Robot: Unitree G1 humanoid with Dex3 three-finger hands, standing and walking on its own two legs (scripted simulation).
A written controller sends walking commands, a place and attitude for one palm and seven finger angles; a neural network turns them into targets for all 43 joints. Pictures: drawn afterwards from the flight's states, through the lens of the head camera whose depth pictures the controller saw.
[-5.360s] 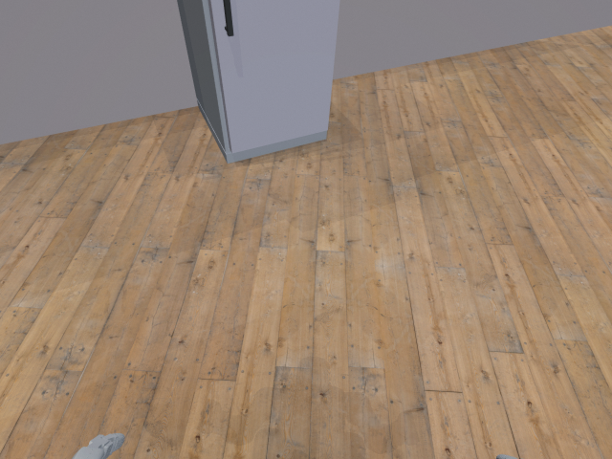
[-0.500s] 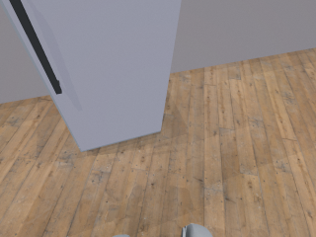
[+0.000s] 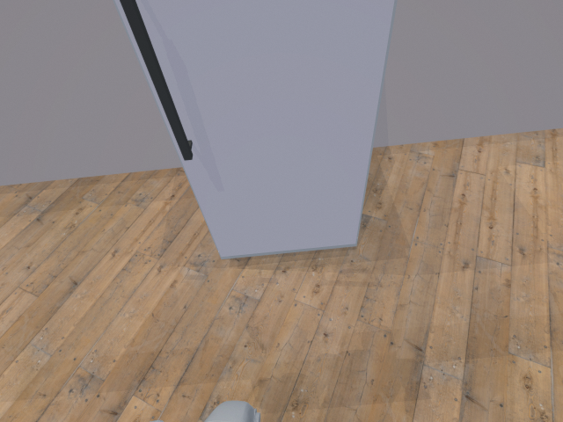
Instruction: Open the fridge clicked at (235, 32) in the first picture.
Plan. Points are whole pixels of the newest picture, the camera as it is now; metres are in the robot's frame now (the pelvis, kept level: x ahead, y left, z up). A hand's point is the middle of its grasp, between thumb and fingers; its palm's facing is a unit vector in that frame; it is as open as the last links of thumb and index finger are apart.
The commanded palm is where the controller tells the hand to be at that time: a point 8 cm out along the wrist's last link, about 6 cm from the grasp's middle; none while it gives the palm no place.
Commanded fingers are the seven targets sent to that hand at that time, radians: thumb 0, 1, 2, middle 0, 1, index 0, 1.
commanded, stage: take the last steps up to it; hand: left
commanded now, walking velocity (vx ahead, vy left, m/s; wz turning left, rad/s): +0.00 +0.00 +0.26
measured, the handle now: (162, 80) +0.75 +0.29 +0.10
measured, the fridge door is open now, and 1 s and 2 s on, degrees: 0 0 0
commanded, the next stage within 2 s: come to a stop and stand still in 1.22 s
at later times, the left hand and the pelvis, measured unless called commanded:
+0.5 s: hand out of the picture +0.01 +0.26 -0.17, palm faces +0.14 -0.97 -0.20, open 7.4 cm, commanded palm none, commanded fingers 0.00 0.90 0.90 -0.20 -0.30 -0.20 -0.30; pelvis +0.02 +0.05 +0.00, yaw +6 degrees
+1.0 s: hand (177, 397) +0.19 +0.21 -0.16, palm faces +0.14 -0.97 -0.22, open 7.2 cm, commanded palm none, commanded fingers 0.00 0.90 0.90 -0.20 -0.30 -0.20 -0.30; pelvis +0.18 +0.02 +0.00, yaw +7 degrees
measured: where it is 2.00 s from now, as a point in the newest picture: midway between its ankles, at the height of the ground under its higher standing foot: (285, 402)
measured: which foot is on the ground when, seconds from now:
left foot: up 0.00-0.24, down 0.26-0.74, up 0.76-1.00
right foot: down 0.00-0.26, up 0.28-0.70, down 0.72-1.00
